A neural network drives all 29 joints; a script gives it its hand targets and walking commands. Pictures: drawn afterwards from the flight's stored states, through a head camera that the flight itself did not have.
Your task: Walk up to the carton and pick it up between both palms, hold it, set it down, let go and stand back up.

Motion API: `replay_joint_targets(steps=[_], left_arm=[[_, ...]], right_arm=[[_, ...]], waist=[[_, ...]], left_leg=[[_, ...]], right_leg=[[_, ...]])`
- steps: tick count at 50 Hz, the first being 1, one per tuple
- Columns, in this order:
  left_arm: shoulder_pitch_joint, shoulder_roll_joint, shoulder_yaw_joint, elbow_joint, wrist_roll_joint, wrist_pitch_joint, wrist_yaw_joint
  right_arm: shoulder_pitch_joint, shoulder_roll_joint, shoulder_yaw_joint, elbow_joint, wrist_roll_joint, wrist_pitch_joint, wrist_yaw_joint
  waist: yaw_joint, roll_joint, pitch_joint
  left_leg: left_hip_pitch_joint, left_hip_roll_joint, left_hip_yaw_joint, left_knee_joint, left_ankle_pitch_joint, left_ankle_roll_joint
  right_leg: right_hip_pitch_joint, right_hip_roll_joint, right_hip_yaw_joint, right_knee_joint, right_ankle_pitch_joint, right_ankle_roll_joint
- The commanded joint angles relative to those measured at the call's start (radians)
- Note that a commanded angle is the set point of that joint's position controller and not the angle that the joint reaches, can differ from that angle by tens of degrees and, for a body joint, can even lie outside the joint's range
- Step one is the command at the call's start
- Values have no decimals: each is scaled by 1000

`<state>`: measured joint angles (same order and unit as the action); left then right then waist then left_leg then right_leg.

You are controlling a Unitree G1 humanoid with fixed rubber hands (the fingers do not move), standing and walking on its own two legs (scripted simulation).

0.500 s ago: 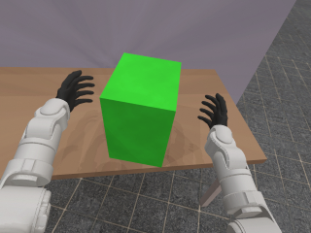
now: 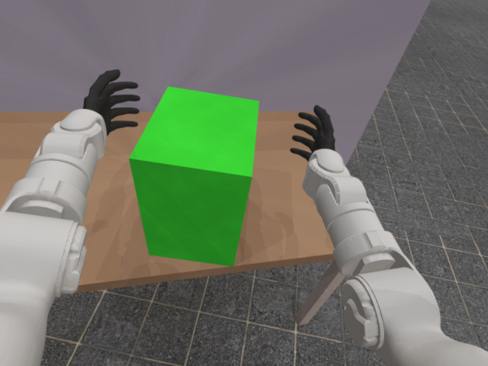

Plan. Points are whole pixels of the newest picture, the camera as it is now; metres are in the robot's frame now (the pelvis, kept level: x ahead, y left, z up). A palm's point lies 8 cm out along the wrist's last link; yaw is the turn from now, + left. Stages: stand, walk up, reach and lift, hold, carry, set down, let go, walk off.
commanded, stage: reach and lift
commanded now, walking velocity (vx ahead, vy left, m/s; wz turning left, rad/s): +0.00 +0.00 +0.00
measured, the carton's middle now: (202, 180) +0.51 +0.02 +0.02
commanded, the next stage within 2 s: none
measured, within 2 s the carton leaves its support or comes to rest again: neither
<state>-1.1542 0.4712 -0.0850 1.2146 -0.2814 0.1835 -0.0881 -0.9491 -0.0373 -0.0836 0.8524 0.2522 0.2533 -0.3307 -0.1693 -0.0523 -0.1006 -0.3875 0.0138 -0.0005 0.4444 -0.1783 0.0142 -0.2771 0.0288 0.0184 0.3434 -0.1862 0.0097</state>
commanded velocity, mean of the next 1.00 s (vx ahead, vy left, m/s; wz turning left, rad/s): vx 0.00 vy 0.00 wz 0.00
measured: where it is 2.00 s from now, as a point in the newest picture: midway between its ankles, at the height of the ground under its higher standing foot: outside the picture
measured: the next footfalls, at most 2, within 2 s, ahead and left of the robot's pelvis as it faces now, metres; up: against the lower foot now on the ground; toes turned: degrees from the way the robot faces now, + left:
none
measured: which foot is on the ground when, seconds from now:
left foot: down 0.00-1.00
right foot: down 0.00-1.00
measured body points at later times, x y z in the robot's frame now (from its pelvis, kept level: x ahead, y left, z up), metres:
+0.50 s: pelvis +0.00 +0.00 +0.00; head +0.04 +0.05 +0.44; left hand +0.52 +0.17 +0.17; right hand +0.44 -0.17 +0.16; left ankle +0.02 +0.10 -0.74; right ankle -0.02 -0.13 -0.74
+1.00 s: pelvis +0.00 +0.00 -0.01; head +0.08 +0.06 +0.43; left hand +0.51 +0.17 +0.08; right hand +0.43 -0.16 +0.07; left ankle +0.02 +0.10 -0.74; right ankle -0.02 -0.13 -0.74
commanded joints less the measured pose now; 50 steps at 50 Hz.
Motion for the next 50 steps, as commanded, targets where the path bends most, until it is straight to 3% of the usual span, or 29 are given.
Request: replay_joint_targets(steps=[1,6,10,14,16,19,20,21,23,25,28,33,34,39,43,45,50], left_arm=[[-639,180,6,-130,-32,-89,18],[-660,158,-25,65,-24,-98,5],[-693,150,-34,84,-32,-106,0],[-699,123,-33,101,-10,-130,3],[-677,135,-8,118,-2,-141,-3],[-636,113,-15,193,5,-165,-10],[-618,102,-10,214,16,-178,-14],[-632,102,-17,160,15,-189,-9],[-631,88,-21,168,14,-203,-3],[-629,89,-2,122,21,-223,-2],[-625,105,25,112,21,-253,5],[-601,64,25,139,39,-293,15],[-619,68,29,85,40,-301,19],[-599,44,36,82,72,-328,29],[-560,27,49,165,94,-371,25],[-548,36,68,167,104,-385,27],[-594,47,54,99,74,-412,36]], right_arm=[[-587,-156,-33,-175,-10,-62,0],[-618,-166,-8,5,21,-48,16],[-662,-174,-17,-11,24,-68,13],[-643,-167,-24,47,17,-83,21],[-632,-153,-16,41,10,-90,19],[-601,-130,-16,96,-9,-100,19],[-571,-118,-21,124,-18,-106,20],[-578,-130,-33,94,-18,-118,21],[-573,-125,-42,113,-30,-137,24],[-575,-119,-64,50,-53,-168,20],[-589,-101,-89,-27,-98,-204,17],[-527,-78,-115,51,-130,-227,34],[-531,-90,-132,26,-132,-242,33],[-501,-85,-165,59,-164,-289,40],[-457,-63,-151,131,-171,-314,54],[-457,-76,-161,131,-176,-337,52],[-487,-101,-174,70,-174,-380,51]], waist=[[-25,210,-664],[-29,228,-571],[-42,231,-612],[-43,279,-601],[-32,247,-623],[-47,210,-560],[-44,224,-557],[-44,241,-596],[-52,251,-573],[-43,257,-634],[-29,218,-712],[-22,259,-698],[-28,280,-733],[-18,329,-767],[-5,300,-754],[-3,276,-752],[-8,297,-835]], left_leg=[[380,0,15,34,276,-49],[363,5,-1,21,297,-51],[388,2,2,36,344,-58],[425,9,1,48,394,-75],[395,2,9,47,371,-61],[353,4,5,30,326,-51],[341,7,5,28,313,-52],[356,7,7,29,326,-60],[371,13,2,48,350,-71],[368,9,8,69,386,-74],[314,3,19,79,361,-60],[309,15,11,91,336,-75],[319,15,14,103,369,-85],[348,21,10,136,408,-107],[293,20,12,141,387,-93],[287,22,13,148,401,-92],[301,16,13,179,452,-109]], right_leg=[[37,-14,-79,30,466,-4],[6,-17,-76,17,454,-14],[-4,-15,-82,13,483,-9],[-46,-12,-90,8,475,-19],[-19,-18,-82,7,469,-15],[-22,-18,-79,4,441,-10],[-36,-21,-77,4,410,-15],[-40,-18,-81,2,411,-19],[-77,-13,-87,5,402,-25],[-76,-16,-85,17,442,-18],[-48,-19,-83,40,452,-6],[-132,-17,-87,51,350,-26],[-133,-15,-90,60,376,-26],[-202,-10,-100,70,359,-29],[-212,-14,-95,80,327,-26],[-213,-9,-96,89,350,-22],[-230,-7,-101,108,389,-15]])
